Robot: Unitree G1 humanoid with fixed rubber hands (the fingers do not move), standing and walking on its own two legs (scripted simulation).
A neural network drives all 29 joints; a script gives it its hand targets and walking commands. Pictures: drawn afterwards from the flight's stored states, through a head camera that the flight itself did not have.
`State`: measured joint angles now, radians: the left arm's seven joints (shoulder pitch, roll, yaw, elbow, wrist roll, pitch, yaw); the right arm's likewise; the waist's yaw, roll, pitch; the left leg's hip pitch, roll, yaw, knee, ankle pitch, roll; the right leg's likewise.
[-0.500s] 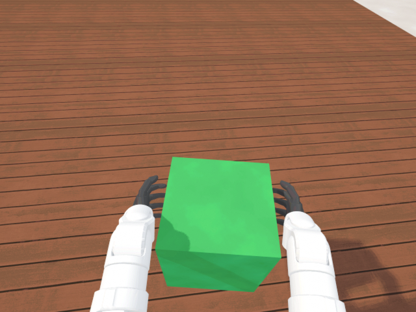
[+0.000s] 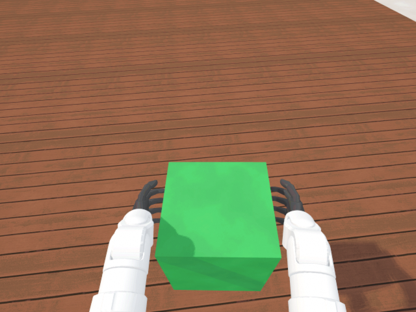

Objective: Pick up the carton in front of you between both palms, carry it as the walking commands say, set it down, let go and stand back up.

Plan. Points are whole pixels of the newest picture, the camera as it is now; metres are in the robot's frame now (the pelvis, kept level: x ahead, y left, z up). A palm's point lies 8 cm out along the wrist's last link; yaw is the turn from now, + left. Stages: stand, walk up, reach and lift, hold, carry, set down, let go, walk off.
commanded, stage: carry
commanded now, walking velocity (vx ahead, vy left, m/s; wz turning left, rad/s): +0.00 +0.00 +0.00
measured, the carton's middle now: (217, 230) +0.31 -0.01 -0.06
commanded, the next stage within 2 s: hold in 1.24 s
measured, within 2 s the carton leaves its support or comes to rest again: neither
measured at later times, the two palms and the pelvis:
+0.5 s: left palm (138, 221) +0.28 +0.14 +0.04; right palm (294, 221) +0.28 -0.15 +0.05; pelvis -0.02 +0.00 +0.00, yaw -1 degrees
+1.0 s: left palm (133, 233) +0.25 +0.15 +0.05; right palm (295, 233) +0.25 -0.15 +0.05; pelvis -0.05 +0.01 +0.00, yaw -1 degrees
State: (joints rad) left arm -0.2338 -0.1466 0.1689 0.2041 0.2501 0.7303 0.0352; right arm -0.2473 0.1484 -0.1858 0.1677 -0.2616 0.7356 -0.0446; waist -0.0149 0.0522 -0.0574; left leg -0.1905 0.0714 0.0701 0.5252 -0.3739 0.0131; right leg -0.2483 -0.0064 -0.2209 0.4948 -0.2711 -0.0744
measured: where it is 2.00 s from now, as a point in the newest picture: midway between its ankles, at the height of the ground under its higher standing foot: outside the picture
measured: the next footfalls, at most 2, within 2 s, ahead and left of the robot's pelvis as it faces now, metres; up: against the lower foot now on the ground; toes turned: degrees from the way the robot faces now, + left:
none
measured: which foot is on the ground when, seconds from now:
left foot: down 0.00-1.00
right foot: down 0.00-1.00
